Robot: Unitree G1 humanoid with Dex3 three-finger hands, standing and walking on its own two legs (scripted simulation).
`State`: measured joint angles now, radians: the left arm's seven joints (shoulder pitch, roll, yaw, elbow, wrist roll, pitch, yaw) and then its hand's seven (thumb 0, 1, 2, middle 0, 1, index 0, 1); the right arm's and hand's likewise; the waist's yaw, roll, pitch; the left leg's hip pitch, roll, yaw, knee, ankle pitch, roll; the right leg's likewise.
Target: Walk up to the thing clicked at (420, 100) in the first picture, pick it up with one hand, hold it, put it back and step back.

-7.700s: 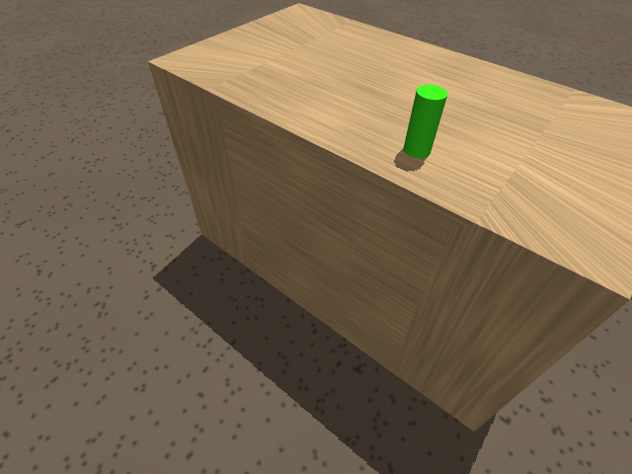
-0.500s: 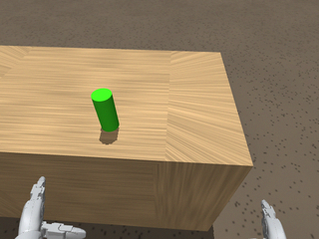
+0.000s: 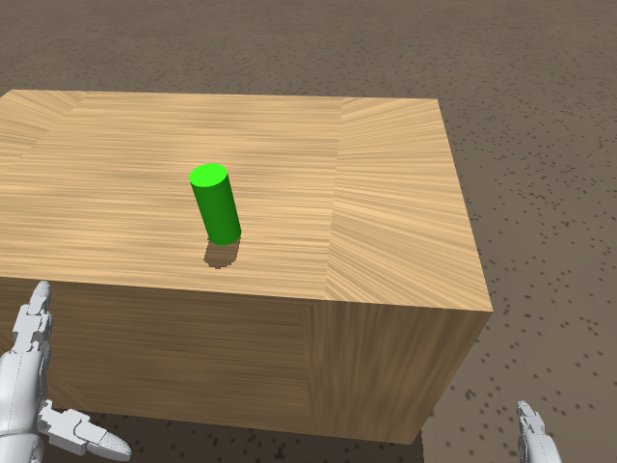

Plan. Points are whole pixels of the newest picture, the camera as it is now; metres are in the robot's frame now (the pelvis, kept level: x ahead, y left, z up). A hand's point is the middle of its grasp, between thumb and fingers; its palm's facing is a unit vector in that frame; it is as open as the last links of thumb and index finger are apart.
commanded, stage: rise first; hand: left
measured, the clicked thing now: (217, 206) +0.50 +0.20 +0.04
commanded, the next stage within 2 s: go down in 0.74 s
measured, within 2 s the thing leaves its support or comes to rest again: neither
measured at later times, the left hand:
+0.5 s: hand (64, 360) +0.18 +0.27 +0.12, palm faces +0.36 -0.82 -0.44, open 17.6 cm
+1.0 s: hand (56, 343) +0.19 +0.26 +0.15, palm faces +0.37 -0.83 -0.42, open 17.7 cm
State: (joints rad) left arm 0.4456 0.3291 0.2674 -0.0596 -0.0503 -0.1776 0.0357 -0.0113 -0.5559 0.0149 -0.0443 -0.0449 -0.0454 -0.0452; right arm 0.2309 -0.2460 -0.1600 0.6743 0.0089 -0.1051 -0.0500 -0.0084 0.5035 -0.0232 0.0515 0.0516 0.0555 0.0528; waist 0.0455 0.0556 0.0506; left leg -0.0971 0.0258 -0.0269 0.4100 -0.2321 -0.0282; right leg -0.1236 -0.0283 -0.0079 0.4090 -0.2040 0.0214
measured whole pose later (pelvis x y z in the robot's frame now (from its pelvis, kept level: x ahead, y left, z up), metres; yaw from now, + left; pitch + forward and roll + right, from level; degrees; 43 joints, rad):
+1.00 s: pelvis +0.00 +0.00 +0.00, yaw +1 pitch -4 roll +0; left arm 0.43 0.34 0.38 -0.21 -0.07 -0.36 -0.03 -0.01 -0.61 0.06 -0.06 -0.06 -0.05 -0.08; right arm 0.22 -0.23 -0.19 0.69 0.01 -0.13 -0.02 -0.01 0.49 -0.05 0.05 0.05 0.06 0.05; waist 0.05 0.05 0.03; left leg -0.14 0.02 -0.04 0.46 -0.26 -0.02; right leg -0.16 -0.04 -0.02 0.46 -0.23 0.03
